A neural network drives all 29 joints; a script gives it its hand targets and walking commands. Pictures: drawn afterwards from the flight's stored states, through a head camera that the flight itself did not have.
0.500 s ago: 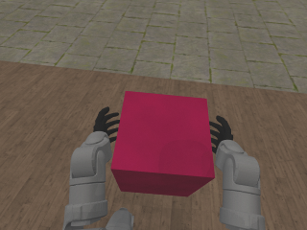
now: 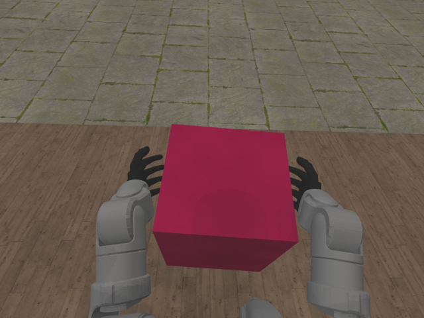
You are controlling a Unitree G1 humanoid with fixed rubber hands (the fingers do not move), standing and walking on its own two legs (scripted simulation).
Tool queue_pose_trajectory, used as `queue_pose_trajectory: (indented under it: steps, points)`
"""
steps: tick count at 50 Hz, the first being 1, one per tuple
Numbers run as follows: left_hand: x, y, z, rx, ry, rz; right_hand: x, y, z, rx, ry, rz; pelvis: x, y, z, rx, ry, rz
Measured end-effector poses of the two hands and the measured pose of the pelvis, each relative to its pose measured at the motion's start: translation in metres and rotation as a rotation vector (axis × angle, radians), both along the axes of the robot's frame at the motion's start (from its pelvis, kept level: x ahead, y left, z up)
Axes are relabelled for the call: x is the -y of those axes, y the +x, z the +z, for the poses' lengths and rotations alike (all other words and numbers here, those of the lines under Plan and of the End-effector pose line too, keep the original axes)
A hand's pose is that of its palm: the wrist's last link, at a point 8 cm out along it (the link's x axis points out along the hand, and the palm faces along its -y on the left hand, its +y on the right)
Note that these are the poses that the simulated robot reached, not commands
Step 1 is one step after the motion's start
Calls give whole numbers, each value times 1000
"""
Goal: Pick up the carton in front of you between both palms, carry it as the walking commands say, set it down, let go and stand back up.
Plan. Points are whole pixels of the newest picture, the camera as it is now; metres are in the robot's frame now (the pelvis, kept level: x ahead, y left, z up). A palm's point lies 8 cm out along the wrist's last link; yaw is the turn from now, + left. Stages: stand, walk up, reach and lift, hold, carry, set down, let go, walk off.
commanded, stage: carry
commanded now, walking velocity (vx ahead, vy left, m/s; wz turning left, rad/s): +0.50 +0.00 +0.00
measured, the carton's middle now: (220, 205) +0.33 -0.01 +0.00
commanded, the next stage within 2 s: none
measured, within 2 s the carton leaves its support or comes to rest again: neither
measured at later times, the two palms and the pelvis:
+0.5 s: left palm (153, 108) +0.59 +0.16 +0.04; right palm (268, 107) +0.61 -0.14 +0.03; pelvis +0.29 -0.02 -0.05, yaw +2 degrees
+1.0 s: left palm (157, 54) +0.89 +0.19 +0.01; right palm (245, 61) +0.89 -0.11 +0.00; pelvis +0.57 +0.04 -0.10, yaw +1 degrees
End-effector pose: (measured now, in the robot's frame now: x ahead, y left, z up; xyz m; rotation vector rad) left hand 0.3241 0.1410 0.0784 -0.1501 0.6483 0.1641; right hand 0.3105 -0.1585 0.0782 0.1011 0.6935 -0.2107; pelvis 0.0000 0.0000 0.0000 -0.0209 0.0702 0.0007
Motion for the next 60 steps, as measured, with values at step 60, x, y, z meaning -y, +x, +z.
queue_pose_trajectory:
  steps: [60]
  points:
    - [-49,657,-79,37,14,-6,-49,656,-84,33,16,-7,-52,651,-88,9,1,8]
